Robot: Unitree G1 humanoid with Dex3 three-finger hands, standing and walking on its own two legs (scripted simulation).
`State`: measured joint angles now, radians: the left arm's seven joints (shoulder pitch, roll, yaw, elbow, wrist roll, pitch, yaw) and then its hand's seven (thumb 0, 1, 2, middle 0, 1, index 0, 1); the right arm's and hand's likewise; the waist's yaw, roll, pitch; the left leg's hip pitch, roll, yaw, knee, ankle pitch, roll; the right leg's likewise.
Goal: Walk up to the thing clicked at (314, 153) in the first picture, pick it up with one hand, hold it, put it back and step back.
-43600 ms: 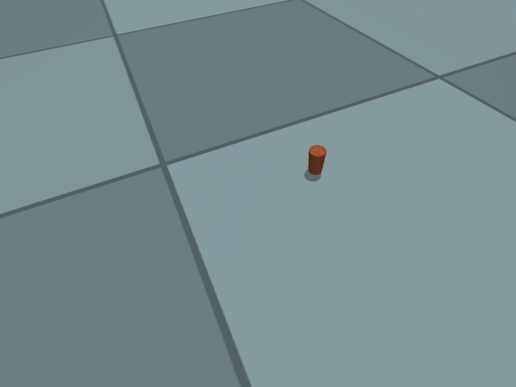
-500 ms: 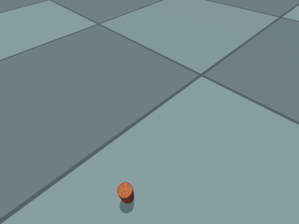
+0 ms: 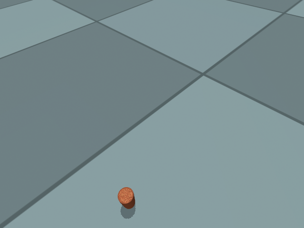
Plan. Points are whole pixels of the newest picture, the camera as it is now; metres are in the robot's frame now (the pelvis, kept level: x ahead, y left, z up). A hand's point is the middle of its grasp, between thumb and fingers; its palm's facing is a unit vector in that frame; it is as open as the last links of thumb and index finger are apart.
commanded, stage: stand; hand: left
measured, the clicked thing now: (127, 199) +0.41 +0.22 -0.71
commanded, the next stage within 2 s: step back in 0.44 s
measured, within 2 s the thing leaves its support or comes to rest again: neither
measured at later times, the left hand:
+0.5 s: hand out of the picture +0.09 +0.25 -0.16, palm faces +0.01 -0.94 -0.34, open 7.4 cm
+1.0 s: hand out of the picture +0.06 +0.31 -0.18, palm faces -0.09 -0.93 -0.36, open 7.4 cm
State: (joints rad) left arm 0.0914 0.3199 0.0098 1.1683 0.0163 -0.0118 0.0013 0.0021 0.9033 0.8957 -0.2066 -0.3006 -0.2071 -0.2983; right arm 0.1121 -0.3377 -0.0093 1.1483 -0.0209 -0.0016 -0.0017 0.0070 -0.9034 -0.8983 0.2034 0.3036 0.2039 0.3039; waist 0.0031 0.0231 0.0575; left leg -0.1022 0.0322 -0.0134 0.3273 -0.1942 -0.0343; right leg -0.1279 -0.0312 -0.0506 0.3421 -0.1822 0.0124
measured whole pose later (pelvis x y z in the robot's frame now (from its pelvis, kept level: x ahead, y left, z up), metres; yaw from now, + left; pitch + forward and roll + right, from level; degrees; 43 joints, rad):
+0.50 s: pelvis +0.00 +0.00 +0.00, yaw +0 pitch -1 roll +0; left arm 0.07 0.33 0.04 1.13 0.00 0.00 0.00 0.00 0.90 0.90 -0.21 -0.30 -0.21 -0.30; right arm 0.08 -0.35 -0.02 1.11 -0.01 0.01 0.01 0.01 -0.90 -0.90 0.20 0.30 0.20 0.30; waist -0.01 0.02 0.08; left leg -0.13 0.03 -0.02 0.38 -0.23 -0.03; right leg -0.14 -0.03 -0.05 0.37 -0.20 0.01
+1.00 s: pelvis -0.08 +0.06 -0.02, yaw -2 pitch +0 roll -1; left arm 0.06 0.37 0.06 0.90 0.01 0.06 0.02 0.00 0.91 0.90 -0.21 -0.30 -0.21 -0.30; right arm 0.14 -0.35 -0.06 0.90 -0.03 0.03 -0.02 0.01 -0.90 -0.90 0.21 0.30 0.21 0.30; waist -0.03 -0.02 0.21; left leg -0.31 -0.02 0.02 0.61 -0.30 0.06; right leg -0.41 0.09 0.12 1.03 -0.52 0.01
